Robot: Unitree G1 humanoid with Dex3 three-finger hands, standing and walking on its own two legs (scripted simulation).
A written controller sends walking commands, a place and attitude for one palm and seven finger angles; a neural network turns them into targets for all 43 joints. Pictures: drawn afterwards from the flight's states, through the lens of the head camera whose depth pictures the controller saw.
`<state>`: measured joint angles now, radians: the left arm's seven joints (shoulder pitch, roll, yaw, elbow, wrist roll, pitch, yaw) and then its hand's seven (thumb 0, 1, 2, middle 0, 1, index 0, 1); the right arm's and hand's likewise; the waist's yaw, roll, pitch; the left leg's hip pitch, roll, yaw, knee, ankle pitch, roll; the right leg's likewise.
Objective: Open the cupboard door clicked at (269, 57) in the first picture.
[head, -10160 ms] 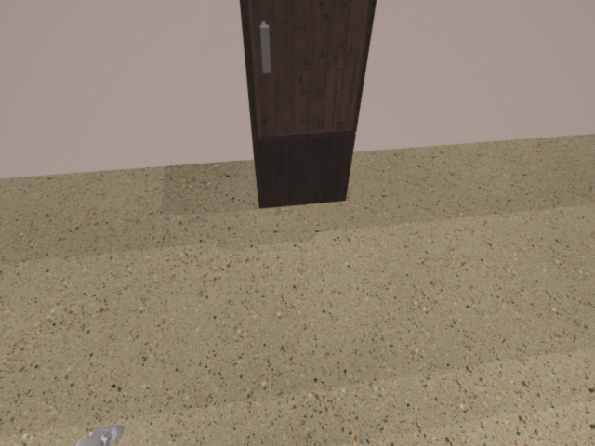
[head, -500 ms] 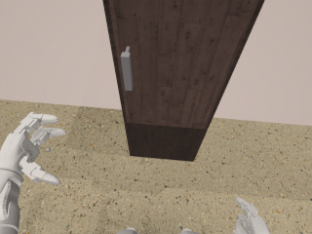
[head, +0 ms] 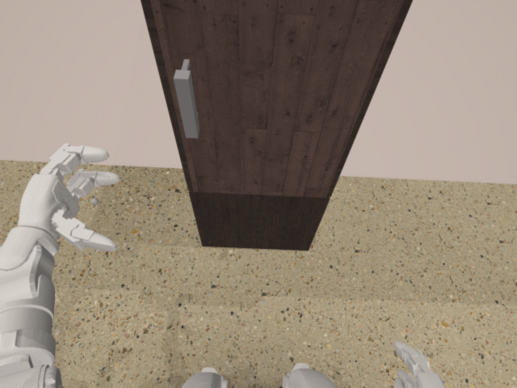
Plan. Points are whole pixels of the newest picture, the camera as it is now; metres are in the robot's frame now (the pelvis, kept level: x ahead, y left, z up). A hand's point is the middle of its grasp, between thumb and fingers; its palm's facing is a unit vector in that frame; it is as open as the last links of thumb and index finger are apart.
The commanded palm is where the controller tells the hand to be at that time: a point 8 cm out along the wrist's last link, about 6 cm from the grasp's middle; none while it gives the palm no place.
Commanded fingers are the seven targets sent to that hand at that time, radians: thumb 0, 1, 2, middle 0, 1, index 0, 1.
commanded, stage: move the hooked fingers beside the handle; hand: left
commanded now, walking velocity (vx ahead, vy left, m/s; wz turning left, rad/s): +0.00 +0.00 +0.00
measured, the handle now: (189, 99) +0.61 +0.15 +0.06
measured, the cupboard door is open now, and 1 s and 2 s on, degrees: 0 0 0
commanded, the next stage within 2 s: slide the fingers in behind the handle in 1.98 s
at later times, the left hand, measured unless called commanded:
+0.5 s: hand (118, 164) +0.44 +0.24 +0.07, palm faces -0.01 -1.00 -0.02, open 14.0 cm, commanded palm +0.42 +0.29 +0.07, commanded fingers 0.00 -0.50 0.30 -0.30 -1.20 -0.30 -1.20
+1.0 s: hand (145, 130) +0.52 +0.21 +0.07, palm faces -0.03 -1.00 +0.00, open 14.0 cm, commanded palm +0.51 +0.26 +0.06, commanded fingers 0.00 -0.50 0.30 -0.30 -1.20 -0.30 -1.20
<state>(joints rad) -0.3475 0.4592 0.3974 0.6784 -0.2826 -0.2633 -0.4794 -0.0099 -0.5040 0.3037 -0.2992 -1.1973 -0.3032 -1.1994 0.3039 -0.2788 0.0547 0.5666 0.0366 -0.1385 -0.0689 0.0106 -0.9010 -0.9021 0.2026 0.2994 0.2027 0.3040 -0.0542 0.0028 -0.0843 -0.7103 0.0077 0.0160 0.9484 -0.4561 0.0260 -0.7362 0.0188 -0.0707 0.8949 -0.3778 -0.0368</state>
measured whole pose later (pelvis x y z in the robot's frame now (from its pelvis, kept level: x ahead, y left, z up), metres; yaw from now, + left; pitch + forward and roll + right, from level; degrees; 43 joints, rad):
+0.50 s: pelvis +0.01 +0.00 +0.00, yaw -1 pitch +16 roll -2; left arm -0.59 0.49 0.41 0.92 -0.20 -0.35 -0.40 -0.01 -0.50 0.30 -0.30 -1.20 -0.30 -1.20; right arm 0.34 -0.27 0.04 0.59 0.02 -0.04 -0.04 0.01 -0.90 -0.90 0.20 0.30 0.20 0.30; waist -0.09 0.00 -0.10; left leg -0.78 0.02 0.02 0.97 -0.47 0.03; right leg -0.80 0.03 -0.06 0.91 -0.38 -0.03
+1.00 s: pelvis +0.00 +0.01 -0.02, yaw -2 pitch +21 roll -3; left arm -0.95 0.61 0.43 1.23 -0.10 -0.35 -0.34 -0.01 -0.50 0.30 -0.30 -1.20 -0.30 -1.20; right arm 0.40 -0.29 0.06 0.62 -0.01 0.04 -0.03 0.00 -0.90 -0.90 0.20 0.30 0.20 0.30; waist -0.19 0.01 -0.09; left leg -0.93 0.02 0.02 1.04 -0.48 0.04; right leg -0.95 0.03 -0.07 0.96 -0.38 -0.03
